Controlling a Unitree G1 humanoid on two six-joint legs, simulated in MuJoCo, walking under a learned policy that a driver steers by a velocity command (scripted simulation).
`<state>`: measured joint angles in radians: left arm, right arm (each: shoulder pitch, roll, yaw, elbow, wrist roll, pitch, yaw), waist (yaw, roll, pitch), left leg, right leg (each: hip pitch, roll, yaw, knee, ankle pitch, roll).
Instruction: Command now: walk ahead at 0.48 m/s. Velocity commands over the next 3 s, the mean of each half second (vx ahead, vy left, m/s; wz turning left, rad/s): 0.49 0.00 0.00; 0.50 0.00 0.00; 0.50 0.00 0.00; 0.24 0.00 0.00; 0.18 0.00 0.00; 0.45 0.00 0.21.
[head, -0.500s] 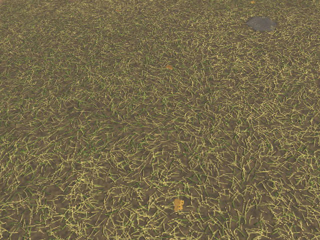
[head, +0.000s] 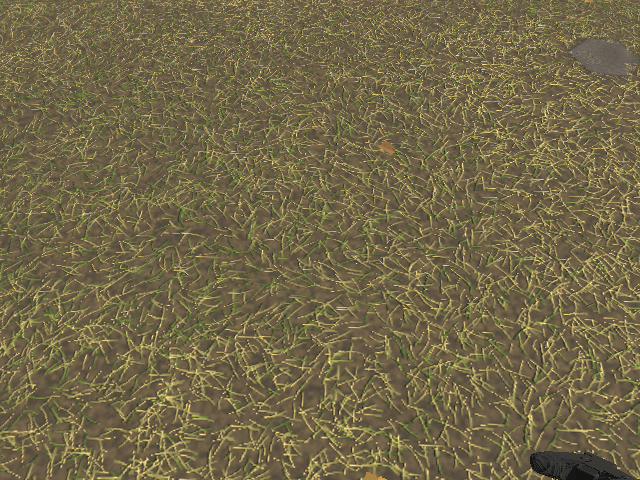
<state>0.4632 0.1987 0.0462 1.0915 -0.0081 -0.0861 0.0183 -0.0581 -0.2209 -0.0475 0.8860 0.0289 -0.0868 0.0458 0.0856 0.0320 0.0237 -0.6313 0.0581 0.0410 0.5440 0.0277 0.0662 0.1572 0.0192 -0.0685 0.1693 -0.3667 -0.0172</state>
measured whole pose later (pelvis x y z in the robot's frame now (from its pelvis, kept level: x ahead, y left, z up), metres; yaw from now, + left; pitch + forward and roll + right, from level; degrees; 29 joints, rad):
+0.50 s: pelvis +0.30 +0.02 +0.01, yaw +0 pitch +2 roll +2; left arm 0.03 0.24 0.06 0.88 -0.02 -0.09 -0.01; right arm 0.36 -0.24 -0.06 1.03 0.01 -0.09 0.00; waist -0.08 -0.04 0.01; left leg 0.02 -0.05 0.07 0.21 -0.27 0.03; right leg -0.65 -0.11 0.01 0.59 0.07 -0.02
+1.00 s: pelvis +0.58 -0.03 +0.02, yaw +0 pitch +2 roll -1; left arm 0.36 0.23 0.06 0.99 -0.01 -0.09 0.00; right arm 0.06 -0.25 -0.07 0.91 0.01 -0.07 0.01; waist 0.06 0.04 0.00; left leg -0.68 0.12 -0.03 0.65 0.07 0.01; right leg -0.01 0.06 -0.07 0.20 -0.22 -0.06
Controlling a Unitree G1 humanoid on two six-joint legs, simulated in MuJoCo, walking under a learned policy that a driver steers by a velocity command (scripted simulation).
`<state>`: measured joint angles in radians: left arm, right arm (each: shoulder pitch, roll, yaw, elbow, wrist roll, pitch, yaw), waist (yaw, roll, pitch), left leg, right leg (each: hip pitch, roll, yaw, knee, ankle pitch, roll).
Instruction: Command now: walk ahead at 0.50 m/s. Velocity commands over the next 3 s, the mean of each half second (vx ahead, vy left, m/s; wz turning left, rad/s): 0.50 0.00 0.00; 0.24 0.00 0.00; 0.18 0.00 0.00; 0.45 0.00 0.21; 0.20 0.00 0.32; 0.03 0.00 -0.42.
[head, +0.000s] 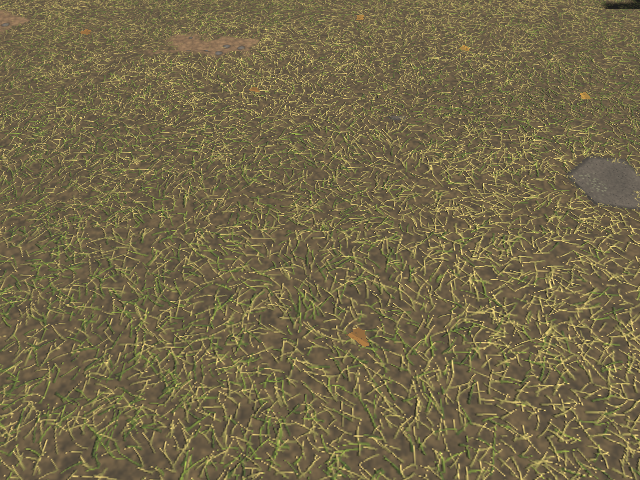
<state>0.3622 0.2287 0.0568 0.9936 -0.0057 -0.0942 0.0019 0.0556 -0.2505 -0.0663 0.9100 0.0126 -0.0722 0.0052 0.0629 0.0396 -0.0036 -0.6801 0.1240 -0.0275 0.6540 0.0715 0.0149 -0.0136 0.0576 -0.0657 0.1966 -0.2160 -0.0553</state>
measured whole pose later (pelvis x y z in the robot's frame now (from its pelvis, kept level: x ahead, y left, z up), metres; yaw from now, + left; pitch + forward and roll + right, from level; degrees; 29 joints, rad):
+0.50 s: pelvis +0.29 +0.06 +0.00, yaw +0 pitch +2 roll +1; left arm 0.10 0.27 0.08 0.89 -0.01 -0.07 0.01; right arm 0.34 -0.23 -0.06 1.01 0.00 -0.09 0.00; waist -0.06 -0.04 0.00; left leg -0.07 -0.06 0.06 0.22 -0.18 0.06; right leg -0.70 -0.14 0.04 0.77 0.01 -0.01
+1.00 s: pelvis +0.49 +0.00 -0.02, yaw +0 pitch +1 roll -3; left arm 0.15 0.22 0.07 0.89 0.00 -0.12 -0.09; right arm 0.26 -0.24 -0.04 0.96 -0.04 -0.09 0.06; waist -0.03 0.06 0.03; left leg -0.37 0.13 0.01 0.66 -0.24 -0.07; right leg -0.33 0.08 -0.09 0.48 -0.16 -0.07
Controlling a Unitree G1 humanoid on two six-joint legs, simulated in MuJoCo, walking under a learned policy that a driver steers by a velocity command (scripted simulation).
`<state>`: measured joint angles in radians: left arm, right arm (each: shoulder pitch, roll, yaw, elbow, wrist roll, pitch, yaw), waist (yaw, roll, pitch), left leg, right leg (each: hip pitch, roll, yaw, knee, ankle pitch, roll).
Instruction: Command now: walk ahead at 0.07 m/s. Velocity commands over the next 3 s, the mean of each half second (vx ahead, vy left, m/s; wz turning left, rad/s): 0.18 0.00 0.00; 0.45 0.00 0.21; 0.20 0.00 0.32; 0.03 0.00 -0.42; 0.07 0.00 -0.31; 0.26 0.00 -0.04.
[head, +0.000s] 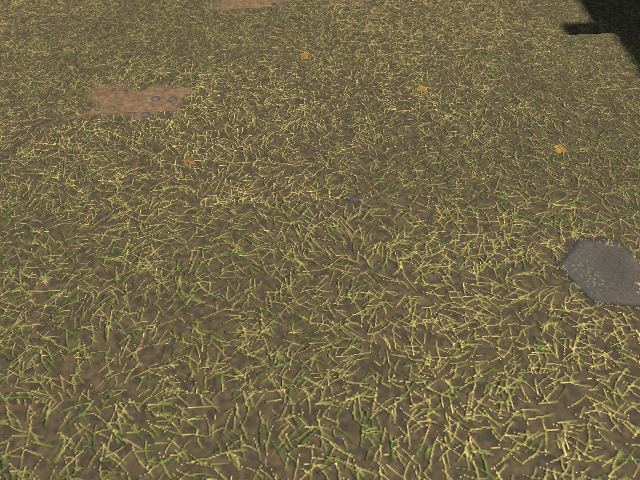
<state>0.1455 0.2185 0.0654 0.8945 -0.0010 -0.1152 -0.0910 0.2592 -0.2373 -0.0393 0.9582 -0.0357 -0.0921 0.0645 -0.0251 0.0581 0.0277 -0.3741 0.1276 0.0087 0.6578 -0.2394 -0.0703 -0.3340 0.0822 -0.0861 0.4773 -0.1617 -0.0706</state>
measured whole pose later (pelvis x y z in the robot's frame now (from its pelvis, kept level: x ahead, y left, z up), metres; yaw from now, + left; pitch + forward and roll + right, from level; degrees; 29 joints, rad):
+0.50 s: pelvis +0.11 +0.03 +0.00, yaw +0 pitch +0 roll -1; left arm 0.24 0.25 0.10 0.88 0.06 -0.08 -0.03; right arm 0.28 -0.25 -0.06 0.94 -0.07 -0.14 -0.01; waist -0.03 0.00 -0.01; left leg -0.09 0.03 0.05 0.50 -0.41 0.02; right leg -0.27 0.03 0.01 0.77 -0.46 -0.11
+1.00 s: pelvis +0.34 -0.01 +0.02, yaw +9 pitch +0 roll -2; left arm 0.45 0.14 0.02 1.03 0.08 -0.12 0.02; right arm 0.19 -0.21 -0.04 0.91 -0.07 -0.10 0.07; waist 0.05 0.04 0.01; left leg -0.67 0.11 -0.03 1.01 -0.12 0.10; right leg -0.05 0.03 -0.19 0.26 -0.22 -0.04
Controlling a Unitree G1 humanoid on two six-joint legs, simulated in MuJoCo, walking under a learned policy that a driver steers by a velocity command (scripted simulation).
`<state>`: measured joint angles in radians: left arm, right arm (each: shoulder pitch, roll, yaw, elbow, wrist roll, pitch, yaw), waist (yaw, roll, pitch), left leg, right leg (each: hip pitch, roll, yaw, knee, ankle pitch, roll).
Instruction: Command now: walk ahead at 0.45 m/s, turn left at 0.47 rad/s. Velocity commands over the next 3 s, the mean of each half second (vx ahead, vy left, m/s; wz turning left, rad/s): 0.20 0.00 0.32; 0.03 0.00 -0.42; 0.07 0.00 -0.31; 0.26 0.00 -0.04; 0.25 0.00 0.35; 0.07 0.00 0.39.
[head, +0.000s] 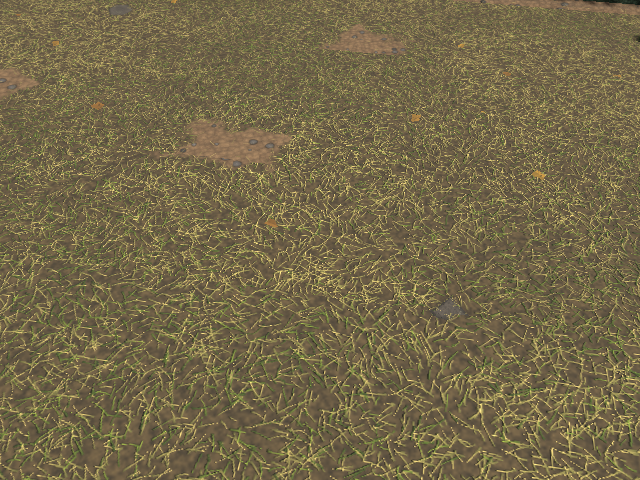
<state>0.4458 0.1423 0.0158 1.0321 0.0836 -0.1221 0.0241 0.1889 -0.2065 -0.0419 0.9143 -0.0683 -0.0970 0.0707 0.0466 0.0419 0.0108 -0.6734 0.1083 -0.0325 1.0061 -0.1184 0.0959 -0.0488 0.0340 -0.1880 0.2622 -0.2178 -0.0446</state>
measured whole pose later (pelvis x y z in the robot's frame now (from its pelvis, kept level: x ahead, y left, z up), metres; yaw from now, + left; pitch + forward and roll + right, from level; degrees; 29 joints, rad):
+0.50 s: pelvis +0.18 +0.06 -0.01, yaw +9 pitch +2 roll +2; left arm 0.21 0.24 0.03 0.87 0.05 -0.07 -0.08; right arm 0.23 -0.24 -0.06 0.87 -0.03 -0.10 0.06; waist -0.02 -0.05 0.01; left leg -0.35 -0.10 0.07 0.47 -0.16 0.09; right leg -0.55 -0.13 0.03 1.01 -0.31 0.10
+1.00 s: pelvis +0.18 -0.02 +0.00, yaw -7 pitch +4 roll +3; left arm 0.31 0.30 0.07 0.71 0.05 -0.11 -0.06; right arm 0.13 -0.32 -0.08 0.64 -0.04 -0.05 -0.04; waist -0.02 0.00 -0.01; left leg -0.64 -0.02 -0.05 1.30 -0.38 -0.14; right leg -0.27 0.06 0.04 0.48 -0.28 -0.09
